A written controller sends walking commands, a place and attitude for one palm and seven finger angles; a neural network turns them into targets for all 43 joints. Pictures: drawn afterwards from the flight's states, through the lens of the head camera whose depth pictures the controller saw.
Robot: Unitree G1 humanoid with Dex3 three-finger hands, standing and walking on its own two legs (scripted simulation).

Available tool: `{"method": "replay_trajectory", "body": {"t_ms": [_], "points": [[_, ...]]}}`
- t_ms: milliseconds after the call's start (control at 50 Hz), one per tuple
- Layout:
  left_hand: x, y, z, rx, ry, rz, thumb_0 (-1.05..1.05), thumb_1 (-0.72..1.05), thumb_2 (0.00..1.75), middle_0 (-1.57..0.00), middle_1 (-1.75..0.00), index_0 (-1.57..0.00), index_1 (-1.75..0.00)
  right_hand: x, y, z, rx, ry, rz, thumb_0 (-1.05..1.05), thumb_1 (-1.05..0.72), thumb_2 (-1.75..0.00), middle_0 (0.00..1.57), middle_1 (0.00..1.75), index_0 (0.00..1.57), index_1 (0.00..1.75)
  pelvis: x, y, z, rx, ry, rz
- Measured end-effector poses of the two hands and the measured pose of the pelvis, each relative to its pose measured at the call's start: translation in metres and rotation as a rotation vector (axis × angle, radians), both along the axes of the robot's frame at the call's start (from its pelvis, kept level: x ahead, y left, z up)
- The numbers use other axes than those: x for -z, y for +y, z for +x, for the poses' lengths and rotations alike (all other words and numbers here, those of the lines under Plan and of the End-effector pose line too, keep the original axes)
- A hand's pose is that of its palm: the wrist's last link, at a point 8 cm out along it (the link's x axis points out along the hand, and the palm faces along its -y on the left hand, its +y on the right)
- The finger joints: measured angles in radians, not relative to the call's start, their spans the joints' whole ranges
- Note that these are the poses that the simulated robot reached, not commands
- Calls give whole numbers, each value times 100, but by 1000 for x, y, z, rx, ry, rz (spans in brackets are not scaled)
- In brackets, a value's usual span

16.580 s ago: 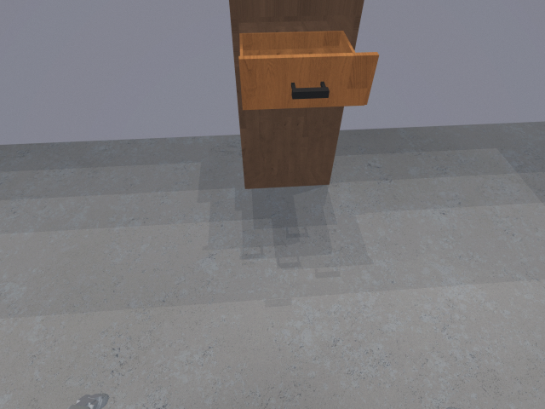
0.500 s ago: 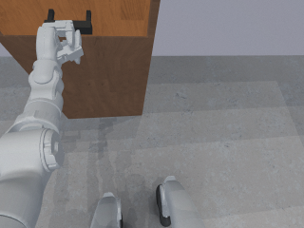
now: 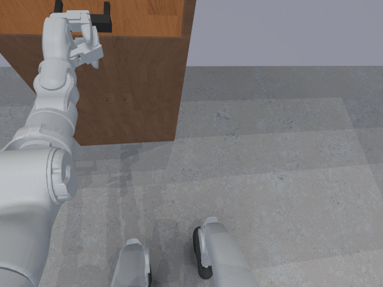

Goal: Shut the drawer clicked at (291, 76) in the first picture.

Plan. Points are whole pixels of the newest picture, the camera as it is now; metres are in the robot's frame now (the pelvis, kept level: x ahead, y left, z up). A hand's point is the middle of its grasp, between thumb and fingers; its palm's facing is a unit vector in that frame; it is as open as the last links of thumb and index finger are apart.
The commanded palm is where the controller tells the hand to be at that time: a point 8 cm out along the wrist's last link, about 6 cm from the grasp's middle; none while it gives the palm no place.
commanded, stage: pull the fist back off the drawer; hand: left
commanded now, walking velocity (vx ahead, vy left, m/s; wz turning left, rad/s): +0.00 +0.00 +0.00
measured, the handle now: (82, 14) +0.64 +0.12 +0.08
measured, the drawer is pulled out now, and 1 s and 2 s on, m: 0.00 0.00 0.00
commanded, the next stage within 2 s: draw the hand back to the body in 0.46 s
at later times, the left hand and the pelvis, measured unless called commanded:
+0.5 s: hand (103, 49) +0.56 +0.09 +0.08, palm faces -0.05 -1.00 -0.05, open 3.2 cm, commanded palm +0.53 +0.14 +0.08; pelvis +0.03 -0.01 +0.02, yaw -2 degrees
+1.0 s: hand (51, 81) +0.44 +0.14 +0.15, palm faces -0.05 -1.00 -0.05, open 3.3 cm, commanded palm +0.40 +0.19 +0.16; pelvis +0.07 -0.01 +0.07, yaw -1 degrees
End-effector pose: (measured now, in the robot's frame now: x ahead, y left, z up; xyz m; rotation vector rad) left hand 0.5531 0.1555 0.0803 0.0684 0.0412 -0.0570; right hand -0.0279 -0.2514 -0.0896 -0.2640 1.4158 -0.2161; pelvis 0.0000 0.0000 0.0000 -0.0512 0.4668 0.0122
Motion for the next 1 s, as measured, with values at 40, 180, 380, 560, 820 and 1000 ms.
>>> {"method": "replay_trajectory", "body": {"t_ms": [40, 180, 380, 560, 820, 1000], "points": [[0, -1, -1, 1, -3, 0, -2, 66, 102, -140, -160, -140, -160, 0, 0, -1, 0, 3, 5, 0, -90, -89, 20, 30, 20, 30, 0, 0, 0, 1, -2, 1], [0, -5, -3, 5, -12, -3, -1, 73, 100, -140, -160, -140, -160, 2, -1, 2, 11, 2, 24, 0, -90, -89, 20, 30, 20, 30, -1, -2, 3, 12, -10, 6], [1, -11, -8, 1, -22, -21, 0, 83, 95, -140, -160, -140, -160, 0, -4, 29, 31, -32, 47, 0, -90, -89, 20, 30, 20, 30, -10, -4, 17, 37, -25, 20], [-1, -12, -10, -9, -33, -21, 2, 89, 91, -140, -160, -140, -160, -5, -11, 68, 40, -82, 53, 0, -90, -89, 20, 30, 20, 30, -20, -9, 39, 52, -40, 30], [-36, 20, -79, -13, -45, -19, 2, 90, 90, -139, -160, -140, -160, -36, -12, 141, 32, -246, 98, 0, -90, -89, 20, 30, 20, 30, -56, -12, 70, 64, -132, 35], [-70, 41, -132, -6, -81, -24, 2, 90, 90, -140, -160, -140, -160, -67, -12, 214, -70, -478, 76, 0, -90, -89, 20, 30, 20, 30, -71, -12, 74, 29, -248, 29]]}}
